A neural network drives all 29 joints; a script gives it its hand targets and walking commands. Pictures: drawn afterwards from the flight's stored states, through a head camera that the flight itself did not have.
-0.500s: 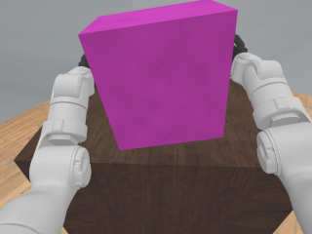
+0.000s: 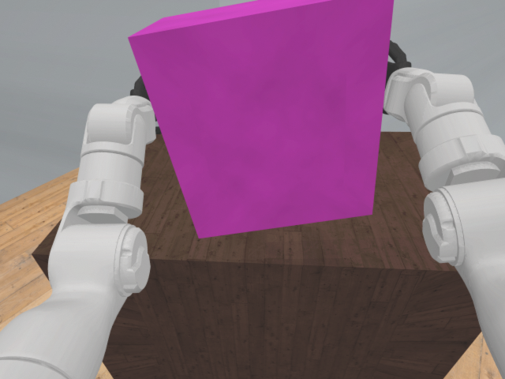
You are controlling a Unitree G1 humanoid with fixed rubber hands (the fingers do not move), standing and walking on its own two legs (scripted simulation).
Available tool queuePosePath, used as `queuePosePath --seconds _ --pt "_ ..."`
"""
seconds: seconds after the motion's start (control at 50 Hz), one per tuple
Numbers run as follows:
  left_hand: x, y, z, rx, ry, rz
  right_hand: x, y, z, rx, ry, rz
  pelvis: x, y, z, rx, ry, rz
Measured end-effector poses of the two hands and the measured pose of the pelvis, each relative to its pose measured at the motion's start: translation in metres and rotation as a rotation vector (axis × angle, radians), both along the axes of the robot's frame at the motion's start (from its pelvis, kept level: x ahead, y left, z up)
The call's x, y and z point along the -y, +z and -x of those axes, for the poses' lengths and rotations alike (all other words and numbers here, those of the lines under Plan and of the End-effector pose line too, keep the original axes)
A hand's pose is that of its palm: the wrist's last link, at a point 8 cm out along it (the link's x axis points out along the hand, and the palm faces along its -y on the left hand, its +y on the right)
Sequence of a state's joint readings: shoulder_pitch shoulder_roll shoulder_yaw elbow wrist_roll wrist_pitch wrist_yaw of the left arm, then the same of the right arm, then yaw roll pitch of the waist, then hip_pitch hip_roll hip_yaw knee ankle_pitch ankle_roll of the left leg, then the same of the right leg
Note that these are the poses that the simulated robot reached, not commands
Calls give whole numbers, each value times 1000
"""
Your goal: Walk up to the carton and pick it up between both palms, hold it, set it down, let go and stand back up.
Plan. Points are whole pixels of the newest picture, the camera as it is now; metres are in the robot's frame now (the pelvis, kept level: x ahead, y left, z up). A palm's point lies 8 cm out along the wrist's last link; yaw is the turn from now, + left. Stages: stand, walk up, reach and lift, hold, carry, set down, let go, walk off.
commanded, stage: reach and lift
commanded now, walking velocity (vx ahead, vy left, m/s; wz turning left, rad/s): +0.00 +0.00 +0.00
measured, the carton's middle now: (267, 116) +0.40 -0.01 +0.29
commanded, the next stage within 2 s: hold in 0.08 s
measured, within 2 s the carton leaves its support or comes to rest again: neither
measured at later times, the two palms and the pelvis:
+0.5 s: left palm (150, 104) +0.39 +0.16 +0.32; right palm (400, 85) +0.39 -0.20 +0.33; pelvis +0.01 -0.01 +0.00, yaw +0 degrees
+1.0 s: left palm (136, 108) +0.38 +0.18 +0.32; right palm (389, 82) +0.39 -0.18 +0.34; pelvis +0.00 -0.01 +0.00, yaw +0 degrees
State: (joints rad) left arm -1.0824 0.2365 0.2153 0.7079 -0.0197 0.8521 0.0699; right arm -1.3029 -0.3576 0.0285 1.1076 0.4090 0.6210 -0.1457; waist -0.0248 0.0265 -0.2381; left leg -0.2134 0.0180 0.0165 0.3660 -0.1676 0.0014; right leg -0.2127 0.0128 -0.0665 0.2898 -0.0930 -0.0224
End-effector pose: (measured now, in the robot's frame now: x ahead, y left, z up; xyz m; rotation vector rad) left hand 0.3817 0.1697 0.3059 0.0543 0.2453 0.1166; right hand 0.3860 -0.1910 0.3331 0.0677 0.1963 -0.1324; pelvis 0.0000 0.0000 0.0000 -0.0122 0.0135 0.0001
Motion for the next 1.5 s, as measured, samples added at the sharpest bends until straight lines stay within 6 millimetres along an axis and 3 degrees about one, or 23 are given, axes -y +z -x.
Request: queuePosePath --seconds 0.26,0.5,0.9,1.36,1.5 --pt "9 15 1 13 -3 -13 9 11 2 12 -2 -5 4 0 -4 17 -5 0" --pt "12 13 -5 11 3 -36 12 1 -7 9 17 13 9 1 -8 6 -5 1" --pt "-8 9 4 7 23 6 -8 7 -4 0 30 31 11 0 -3 5 13 3" --pt "7 17 -2 23 -7 -18 7 15 0 14 3 20 2 1 -9 6 -9 4" --pt "6 14 4 19 10 -13 6 9 0 10 17 14 4 1 -8 20 -7 4"
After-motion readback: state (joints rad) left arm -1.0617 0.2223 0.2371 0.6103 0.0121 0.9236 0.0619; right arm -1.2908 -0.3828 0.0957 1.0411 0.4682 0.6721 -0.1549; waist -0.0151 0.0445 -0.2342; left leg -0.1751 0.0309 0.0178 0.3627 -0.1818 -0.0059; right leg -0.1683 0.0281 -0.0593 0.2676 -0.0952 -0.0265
